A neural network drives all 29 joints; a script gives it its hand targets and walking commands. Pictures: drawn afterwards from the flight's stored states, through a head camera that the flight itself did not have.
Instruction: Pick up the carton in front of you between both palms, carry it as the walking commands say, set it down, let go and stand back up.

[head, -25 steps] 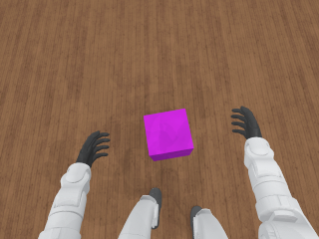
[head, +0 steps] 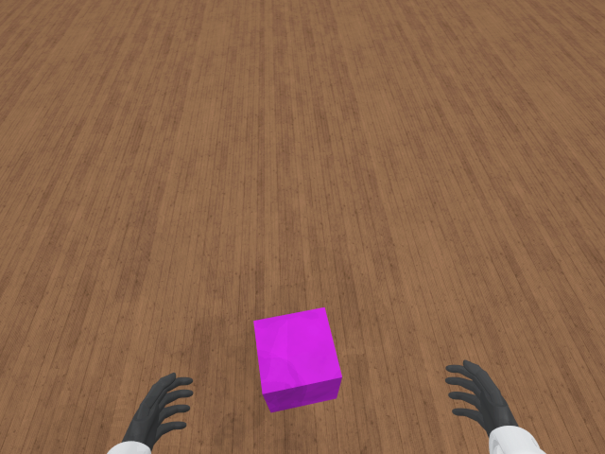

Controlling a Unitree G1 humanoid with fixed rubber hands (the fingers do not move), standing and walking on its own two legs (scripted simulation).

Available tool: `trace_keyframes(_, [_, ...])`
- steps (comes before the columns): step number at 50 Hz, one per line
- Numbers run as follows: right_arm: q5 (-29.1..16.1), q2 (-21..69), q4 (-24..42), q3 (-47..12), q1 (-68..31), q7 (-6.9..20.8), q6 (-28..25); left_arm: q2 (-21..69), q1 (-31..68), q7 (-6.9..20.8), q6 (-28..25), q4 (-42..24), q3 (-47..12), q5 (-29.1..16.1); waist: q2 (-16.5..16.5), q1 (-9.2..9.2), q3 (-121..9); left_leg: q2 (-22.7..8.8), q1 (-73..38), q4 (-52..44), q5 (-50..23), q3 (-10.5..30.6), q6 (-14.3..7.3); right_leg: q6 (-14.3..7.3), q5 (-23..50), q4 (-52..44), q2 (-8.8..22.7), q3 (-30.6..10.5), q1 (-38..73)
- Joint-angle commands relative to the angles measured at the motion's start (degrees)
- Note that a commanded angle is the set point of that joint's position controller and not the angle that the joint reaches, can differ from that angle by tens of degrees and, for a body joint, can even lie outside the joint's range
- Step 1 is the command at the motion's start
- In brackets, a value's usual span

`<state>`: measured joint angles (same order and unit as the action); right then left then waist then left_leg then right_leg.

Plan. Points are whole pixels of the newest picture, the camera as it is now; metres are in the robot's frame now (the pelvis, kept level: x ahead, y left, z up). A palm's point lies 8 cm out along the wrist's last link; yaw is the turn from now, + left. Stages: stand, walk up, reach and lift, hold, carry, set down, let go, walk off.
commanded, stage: let go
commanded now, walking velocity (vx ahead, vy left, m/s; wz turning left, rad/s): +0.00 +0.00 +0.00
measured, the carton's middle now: (297, 361) +0.43 +0.06 -0.65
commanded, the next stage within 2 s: stand in 0.48 s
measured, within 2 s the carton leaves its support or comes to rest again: neither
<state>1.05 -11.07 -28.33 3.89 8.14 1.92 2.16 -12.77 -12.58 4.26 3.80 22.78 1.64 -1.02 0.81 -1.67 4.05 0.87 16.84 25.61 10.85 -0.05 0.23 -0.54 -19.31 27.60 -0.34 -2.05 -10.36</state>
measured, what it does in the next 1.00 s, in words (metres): stands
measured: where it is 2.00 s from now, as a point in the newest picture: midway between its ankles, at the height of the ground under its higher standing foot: outside the picture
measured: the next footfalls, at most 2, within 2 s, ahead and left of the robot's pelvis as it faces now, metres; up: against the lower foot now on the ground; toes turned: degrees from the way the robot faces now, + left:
none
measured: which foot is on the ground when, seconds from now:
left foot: down 0.00-1.00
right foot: down 0.00-1.00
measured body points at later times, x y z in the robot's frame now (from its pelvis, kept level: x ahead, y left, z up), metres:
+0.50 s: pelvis +0.00 +0.00 +0.00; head +0.00 +0.01 +0.45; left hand +0.17 +0.25 -0.07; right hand +0.17 -0.23 -0.08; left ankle +0.03 +0.12 -0.74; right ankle -0.05 -0.11 -0.74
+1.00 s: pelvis +0.03 +0.02 +0.00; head +0.04 +0.05 +0.45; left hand +0.18 +0.30 -0.12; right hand +0.15 -0.28 -0.09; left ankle +0.03 +0.12 -0.74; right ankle -0.05 -0.11 -0.74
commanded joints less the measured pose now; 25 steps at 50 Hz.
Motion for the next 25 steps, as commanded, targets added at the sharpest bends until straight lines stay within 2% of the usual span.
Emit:
trace_keyframes(1, [-0.7,-4.9,7.0,0.3,0.8,0.7,0.0,-5.3,-1.0,-0.2,0.0,-4.1,2.2,0.6,0.8,0.28,-7.4,2.1,-20.8,0.1,-16.3,0.2,0.9,1.0,16.0,-7.5,-0.7,0.1,-8.0])
trace_keyframes(8, [-1.2,-5.1,9.4,-0.6,1.0,1.7,2.1,-5.9,0.1,-0.2,2.0,-4.2,3.3,1.8,0.6,0.25,-2.1,2.8,-22.3,-0.2,-13.3,-0.4,0.7,1.0,14.1,-9.1,0.1,-0.5,-8.0])
trace_keyframes(9, [-2.2,-5.1,7.1,0.0,3.3,0.5,0.7,-8.0,1.5,-1.7,5.0,-6.8,3.1,3.1,-1.2,1.42,-5.1,3.8,-19.9,1.3,-11.6,-0.9,0.6,1.1,19.4,-7.1,-0.2,-0.5,-4.2])
trace_keyframes(10, [-2.2,-5.3,7.3,-1.3,3.1,0.2,0.6,-7.6,0.8,-2.4,5.7,-6.3,2.9,2.6,-0.1,0.64,-4.5,3.8,-18.4,1.5,-10.9,-0.9,0.5,1.6,20.9,-6.3,-0.1,-0.6,-3.8])
trace_keyframes(11, [-2.4,-5.5,7.6,-1.5,2.5,0.0,0.8,-7.3,0.8,-2.7,6.2,-6.4,2.6,2.4,0.4,0.62,-4.2,3.9,-17.6,1.6,-10.3,-0.9,0.4,1.7,21.0,-6.0,-0.1,-0.5,-3.6])
trace_keyframes(17, [-1.5,-6.1,7.1,-1.0,2.3,-0.7,1.9,-7.1,2.0,-3.3,7.9,-7.0,2.5,2.2,2.1,1.19,-2.0,3.7,-17.2,1.6,-8.8,-0.7,0.2,1.5,18.4,-6.4,-0.3,-0.4,-4.3])
trace_keyframes(24, [-1.0,-6.2,6.4,-0.1,2.3,-0.3,2.9,-6.4,3.0,-3.6,9.0,-7.2,2.1,1.9,1.0,1.74,-1.8,3.1,-18.1,1.0,-8.2,-0.4,0.4,0.8,14.2,-6.6,-0.7,0.3,-4.3])
trace_keyframes(25, [2.7,-14.2,-1.1,1.2,2.7,-1.7,1.4,-12.5,3.9,-5.2,4.5,0.1,3.8,2.4,7.8,1.4,-1.6,-2.6,-7.9,2.5,-2.2,1.4,0.9,2.1,0.8,-6.5,2.5,-2.5,-8.2])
